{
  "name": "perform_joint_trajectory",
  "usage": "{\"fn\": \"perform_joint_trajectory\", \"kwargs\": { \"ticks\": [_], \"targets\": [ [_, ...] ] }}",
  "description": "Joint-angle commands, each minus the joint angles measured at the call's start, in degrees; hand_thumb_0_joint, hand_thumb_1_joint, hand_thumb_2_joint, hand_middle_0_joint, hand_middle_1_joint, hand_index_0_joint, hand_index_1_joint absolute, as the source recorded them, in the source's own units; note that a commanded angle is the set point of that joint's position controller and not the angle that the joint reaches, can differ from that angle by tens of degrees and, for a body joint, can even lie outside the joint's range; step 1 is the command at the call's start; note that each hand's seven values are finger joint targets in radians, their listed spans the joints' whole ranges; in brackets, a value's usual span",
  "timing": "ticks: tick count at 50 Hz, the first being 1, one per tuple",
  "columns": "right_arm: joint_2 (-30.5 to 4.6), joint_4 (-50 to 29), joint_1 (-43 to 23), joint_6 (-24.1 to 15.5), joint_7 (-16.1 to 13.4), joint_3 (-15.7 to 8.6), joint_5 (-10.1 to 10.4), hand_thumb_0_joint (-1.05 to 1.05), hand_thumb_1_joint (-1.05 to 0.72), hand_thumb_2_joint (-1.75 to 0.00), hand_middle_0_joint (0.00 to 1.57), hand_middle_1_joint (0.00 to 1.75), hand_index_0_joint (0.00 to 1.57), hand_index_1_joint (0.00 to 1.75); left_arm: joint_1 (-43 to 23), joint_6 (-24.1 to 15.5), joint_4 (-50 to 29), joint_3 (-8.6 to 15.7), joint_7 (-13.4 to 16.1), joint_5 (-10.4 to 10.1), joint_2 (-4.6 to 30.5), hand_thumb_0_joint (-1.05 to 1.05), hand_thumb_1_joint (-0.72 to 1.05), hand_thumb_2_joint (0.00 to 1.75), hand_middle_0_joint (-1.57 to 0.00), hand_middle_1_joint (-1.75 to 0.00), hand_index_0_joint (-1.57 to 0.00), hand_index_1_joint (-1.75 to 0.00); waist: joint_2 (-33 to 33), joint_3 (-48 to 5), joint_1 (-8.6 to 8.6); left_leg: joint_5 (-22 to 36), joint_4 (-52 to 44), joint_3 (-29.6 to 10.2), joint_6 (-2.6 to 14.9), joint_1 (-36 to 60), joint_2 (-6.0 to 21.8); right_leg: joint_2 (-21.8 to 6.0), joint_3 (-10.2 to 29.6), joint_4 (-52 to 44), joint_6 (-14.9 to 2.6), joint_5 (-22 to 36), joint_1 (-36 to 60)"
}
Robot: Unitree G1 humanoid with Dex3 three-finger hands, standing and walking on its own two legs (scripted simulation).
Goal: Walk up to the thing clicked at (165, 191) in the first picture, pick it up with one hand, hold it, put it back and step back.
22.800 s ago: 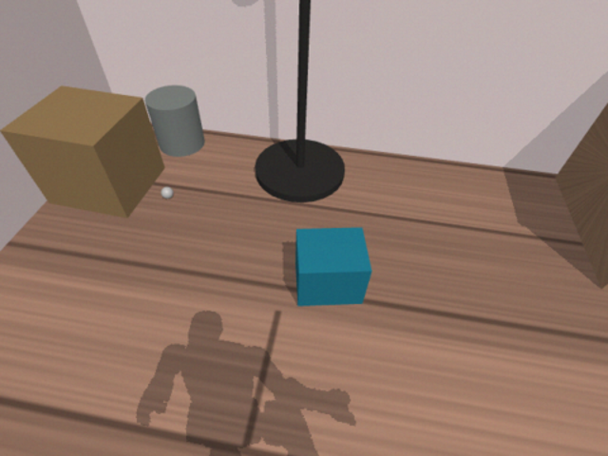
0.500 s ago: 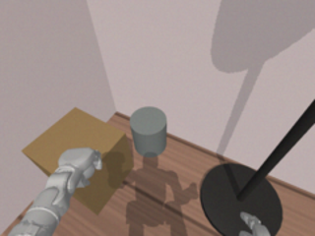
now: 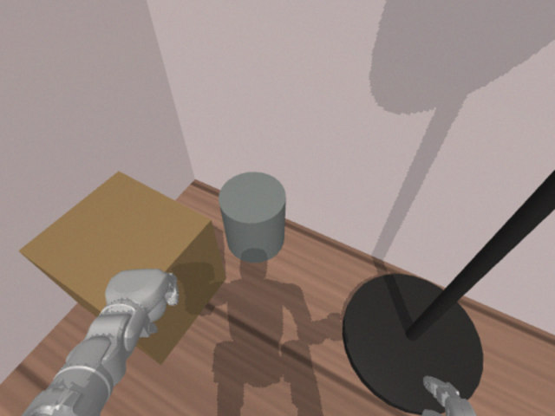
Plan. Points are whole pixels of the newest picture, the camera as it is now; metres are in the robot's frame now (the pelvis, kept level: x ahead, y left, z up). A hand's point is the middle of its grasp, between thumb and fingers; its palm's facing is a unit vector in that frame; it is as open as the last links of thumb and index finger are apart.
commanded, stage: crouch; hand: left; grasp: from above
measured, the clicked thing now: (149, 305) +0.31 +0.22 -0.10
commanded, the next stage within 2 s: lower in 1.74 s
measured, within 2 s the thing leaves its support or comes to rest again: neither
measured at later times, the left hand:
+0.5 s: hand (184, 320) +0.37 +0.22 -0.31, palm faces -0.41 +0.04 -0.91, open 7.0 cm
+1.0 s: hand (200, 332) +0.40 +0.22 -0.50, palm faces -0.43 +0.00 -0.90, open 7.0 cm
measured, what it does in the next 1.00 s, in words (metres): lowers itself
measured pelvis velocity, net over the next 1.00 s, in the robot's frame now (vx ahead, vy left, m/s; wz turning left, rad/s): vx -0.07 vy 0.01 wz -0.03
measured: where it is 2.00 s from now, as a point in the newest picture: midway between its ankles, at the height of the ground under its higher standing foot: outside the picture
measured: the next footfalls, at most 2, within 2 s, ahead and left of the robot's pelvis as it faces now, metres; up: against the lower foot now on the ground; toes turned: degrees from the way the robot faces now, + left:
none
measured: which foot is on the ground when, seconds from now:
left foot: down 0.00-1.00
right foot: down 0.00-1.00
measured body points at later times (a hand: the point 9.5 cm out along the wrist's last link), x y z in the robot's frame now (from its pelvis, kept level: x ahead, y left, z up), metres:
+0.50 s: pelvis -0.06 +0.01 -0.19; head +0.11 +0.02 +0.23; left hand +0.38 +0.21 -0.26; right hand -0.02 -0.27 -0.32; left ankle +0.01 +0.13 -0.73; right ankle +0.02 -0.13 -0.73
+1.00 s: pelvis -0.07 +0.01 -0.33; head +0.17 +0.04 +0.05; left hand +0.42 +0.21 -0.45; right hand -0.02 -0.27 -0.45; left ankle +0.00 +0.13 -0.73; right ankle +0.02 -0.13 -0.73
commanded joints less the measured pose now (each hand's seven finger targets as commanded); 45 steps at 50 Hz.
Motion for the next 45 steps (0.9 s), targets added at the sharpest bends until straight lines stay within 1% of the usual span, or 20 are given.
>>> {"fn": "perform_joint_trajectory", "kwargs": {
  "ticks": [1, 3, 5, 6, 8, 9, 11, 13, 14, 16, 19, 22, 24, 26, 27, 30, 33, 34, 39, 45],
  "targets": [
    [-8.2, -3.9, 1.1, -1.8, 0.3, -3.7, -1.2, 0.00, -0.90, -0.90, 0.20, 0.30, 0.20, 0.30, -24.1, -1.3, -3.5, 3.8, 7.0, 2.6, 9.5, 0.00, 0.56, 0.55, -0.91, -0.66, -0.96, -0.61, -1.3, -15.8, -2.99, 8.7, 6.4, 1.0, 1.13, -2.0, -2.6, 2.1, -0.6, 3.7, -1.58, 7.5, -5.6],
    [-8.2, -3.5, 2.4, -2.1, 0.6, -4.1, -1.6, 0.00, -0.90, -0.90, 0.20, 0.30, 0.20, 0.30, -26.0, -1.9, -1.4, 4.7, 9.4, 4.2, 10.5, 0.00, 0.54, 0.57, -0.91, -0.64, -0.95, -0.61, 0.4, -19.8, -2.98, 7.9, 12.2, 1.0, 0.93, -7.2, -2.6, 2.0, -0.4, 8.9, -1.72, 7.1, -10.0],
    [-8.1, -3.5, 3.3, -2.3, 1.0, -4.3, -2.0, 0.00, -0.90, -0.90, 0.20, 0.30, 0.20, 0.30, -28.0, -2.1, 1.7, 3.4, 11.3, 4.8, 7.6, 0.00, 0.56, 0.55, -0.91, -0.67, -0.96, -0.62, 0.5, -22.5, -3.84, 7.3, 17.0, 0.7, 0.88, -12.1, -2.5, 2.0, -0.4, 13.7, -1.90, 6.8, -14.2],
    [-8.7, -3.4, 3.7, -2.4, 1.0, -4.5, -2.1, 0.00, -0.91, -0.90, 0.20, 0.30, 0.20, 0.30, -28.3, -2.0, 3.9, 4.2, 12.4, 5.4, 8.6, 0.00, 0.57, 0.54, -0.91, -0.68, -0.96, -0.62, 0.5, -23.3, -3.51, 6.4, 19.4, 0.6, 0.95, -14.7, -2.3, 2.1, -0.5, 15.7, -2.03, 5.9, -17.0],
    [-9.0, -3.1, 4.5, -2.9, 1.0, -4.9, -2.5, 0.00, -0.91, -0.90, 0.20, 0.30, 0.20, 0.30, -30.5, -1.7, 8.2, 3.4, 14.1, 6.1, 7.4, 0.00, 0.58, 0.53, -0.92, -0.68, -0.97, -0.62, -0.2, -24.3, -4.71, 3.4, 23.3, 0.3, 1.06, -20.2, -2.1, 2.3, -1.1, 19.8, -2.10, 3.2, -23.1],
    [-9.3, -2.5, 4.8, -3.2, 1.0, -4.8, -2.8, 0.00, -0.91, -0.90, 0.20, 0.30, 0.20, 0.30, -34.8, -1.6, 8.3, 4.0, 14.7, 6.4, 9.0, 0.00, 0.58, 0.54, -0.91, -0.68, -0.96, -0.63, 1.5, -26.2, -5.25, 2.8, 25.5, -0.1, 1.06, -22.3, -1.9, 2.5, -1.4, 22.2, -2.21, 2.4, -26.0],
    [-9.4, -1.8, 5.6, -3.9, 0.8, -4.9, -3.3, 0.00, -0.91, -0.90, 0.20, 0.30, 0.20, 0.30, -34.5, -0.9, 13.2, 4.7, 15.8, 6.5, 9.7, 0.00, 0.61, 0.53, -0.92, -0.69, -0.98, -0.63, 1.8, -28.5, -4.86, 1.1, 29.5, -0.4, 1.09, -27.9, -2.0, 2.4, -1.8, 26.7, -2.32, 0.6, -30.0],
    [-9.5, -1.4, 6.6, -4.5, 0.6, -5.0, -3.6, 0.00, -0.90, -0.90, 0.20, 0.30, 0.20, 0.30, -37.8, -0.6, 12.6, 5.6, 16.5, 6.2, 11.1, 0.00, 0.64, 0.56, -0.95, -0.67, -1.01, -0.62, 3.8, -33.4, -4.92, 0.0, 33.2, -0.6, 1.11, -30.7, -2.0, 2.4, -2.1, 30.7, -2.63, -0.7, -33.5],
    [-9.3, -1.2, 6.9, -4.7, 0.5, -4.9, -3.8, 0.00, -0.90, -0.90, 0.20, 0.30, 0.20, 0.30, -38.5, -0.2, 14.5, 5.0, 16.7, 5.9, 9.6, 0.00, 0.65, 0.58, -0.97, -0.68, -1.02, -0.63, 3.9, -34.0, -6.03, -1.1, 35.0, -0.8, 1.18, -33.3, -1.9, 2.3, -2.2, 32.7, -2.64, -1.3, -35.9],
    [-9.7, -1.0, 7.3, -5.1, 0.3, -5.2, -4.0, 0.00, -0.91, -0.90, 0.20, 0.30, 0.20, 0.30, -40.6, 0.4, 13.8, 6.8, 17.2, 6.2, 12.9, 0.00, 0.66, 0.57, -0.99, -0.66, -1.04, -0.61, 3.9, -37.8, -5.69, -3.0, 38.3, -0.8, 1.39, -37.2, -2.0, 2.3, -2.3, 35.8, -2.65, -2.5, -37.3],
    [-9.7, -0.1, 7.8, -5.7, 0.0, -5.1, -4.6, 0.00, -0.90, -0.90, 0.20, 0.30, 0.20, 0.30, -44.2, 1.5, 15.4, 7.2, 17.4, 5.3, 12.8, 0.00, 0.66, 0.59, -0.99, -0.66, -1.04, -0.61, 4.2, -39.5, -6.95, -6.3, 41.6, -1.3, 1.35, -42.1, -1.7, 2.1, -2.3, 39.6, -2.76, -4.9, -41.6],
    [-10.2, 0.3, 7.7, -6.2, 0.1, -5.1, -5.1, 0.00, -0.90, -0.90, 0.20, 0.30, 0.20, 0.30, -47.1, 2.2, 15.5, 8.7, 16.8, 4.9, 15.5, 0.00, 0.62, 0.57, -0.96, -0.66, -1.00, -0.61, 6.4, -42.5, -6.99, -7.3, 44.4, -2.8, 0.95, -43.5, -1.3, 2.2, -3.0, 44.4, -3.20, -6.8, -47.6],
    [-9.9, 0.7, 8.2, -6.5, 0.3, -4.9, -5.4, 0.00, -0.90, -0.90, 0.20, 0.30, 0.20, 0.30, -48.4, 2.0, 17.6, 8.1, 16.0, 4.6, 13.8, 0.00, 0.64, 0.58, -0.98, -0.65, -1.02, -0.61, 6.2, -41.7, -8.25, -9.8, 46.9, -2.9, 1.14, -47.9, -1.4, 2.2, -3.4, 46.9, -3.28, -8.8, -50.5],
    [-10.1, 0.8, 8.3, -6.7, 0.6, -4.8, -5.6, 0.00, -0.90, -0.90, 0.20, 0.30, 0.20, 0.30, -47.4, 1.6, 20.7, 9.1, 15.5, 4.9, 15.5, 0.00, 0.67, 0.55, -0.99, -0.65, -1.04, -0.60, 4.2, -42.1, -8.49, -11.7, 50.0, -2.6, 1.64, -52.6, -1.8, 2.3, -3.5, 49.1, -3.27, -10.6, -52.2],
    [-9.9, 0.4, 8.1, -6.8, 0.8, -4.6, -5.7, 0.00, -0.90, -0.90, 0.20, 0.30, 0.20, 0.30, -49.5, 0.9, 18.6, 9.5, 15.3, 4.5, 16.3, 0.00, 0.67, 0.56, -0.98, -0.65, -1.03, -0.60, 5.0, -43.2, -8.69, -13.3, 51.1, -2.5, 1.82, -54.4, -1.9, 2.3, -3.5, 49.9, -3.25, -12.2, -52.8],
    [-10.1, 0.7, 8.7, -7.4, 1.3, -4.3, -5.9, 0.00, -0.90, -0.90, 0.20, 0.30, 0.20, 0.30, -51.7, -0.4, 20.8, 8.4, 14.6, 4.2, 14.5, 0.00, 0.68, 0.57, -0.99, -0.66, -1.04, -0.60, 3.9, -40.4, -10.92, -18.4, 54.2, -3.6, 2.11, -59.4, -1.9, 2.2, -4.0, 52.4, -3.12, -16.7, -59.6],
    [-10.7, 1.2, 9.7, -8.1, 2.0, -3.8, -6.2, 0.00, -0.90, -0.90, 0.20, 0.30, 0.20, 0.30, -53.5, -2.0, 20.1, 9.9, 14.9, 5.4, 17.9, 0.00, 0.69, 0.55, -0.99, -0.65, -1.04, -0.60, 6.1, -43.8, -11.26, -15.9, 58.2, -3.4, 1.98, -60.8, -2.0, 2.0, -4.2, 56.3, -3.12, -14.3, -62.1],
    [-10.7, 1.1, 9.8, -8.1, 2.4, -3.6, -6.3, 0.00, -0.90, -0.90, 0.20, 0.30, 0.20, 0.30, -53.1, -2.4, 20.1, 10.6, 15.3, 5.8, 19.0, 0.00, 0.68, 0.56, -0.98, -0.65, -1.04, -0.60, 6.7, -45.3, -10.50, -15.3, 59.3, -3.0, 2.00, -61.2, -2.2, 2.0, -4.2, 57.3, -3.19, -14.1, -62.1],
    [-11.4, 2.8, 11.1, -8.6, 3.6, -3.2, -7.3, 0.00, -0.90, -0.90, 0.20, 0.30, 0.20, 0.30, -57.3, -3.4, 19.9, 11.2, 17.6, 8.4, 19.4, 0.00, 0.66, 0.60, -0.99, -0.65, -1.03, -0.61, 12.7, -48.0, -11.77, -11.3, 63.6, -3.4, 1.24, -59.5, -2.0, 1.6, -5.1, 63.0, -3.50, -10.3, -68.2],
    [-11.6, 3.3, 11.4, -8.8, 5.3, -3.1, -8.4, 0.00, -0.91, -0.90, 0.20, 0.30, 0.20, 0.30, -58.9, -2.4, 21.7, 12.3, 19.2, 8.9, 20.2, 0.00, 0.64, 0.60, -0.98, -0.62, -1.02, -0.59, 14.6, -50.0, -12.28, -6.8, 69.5, -2.3, 1.50, -61.1, -1.9, 1.7, -5.4, 67.4, -3.35, -6.1, -69.9]
  ]
}}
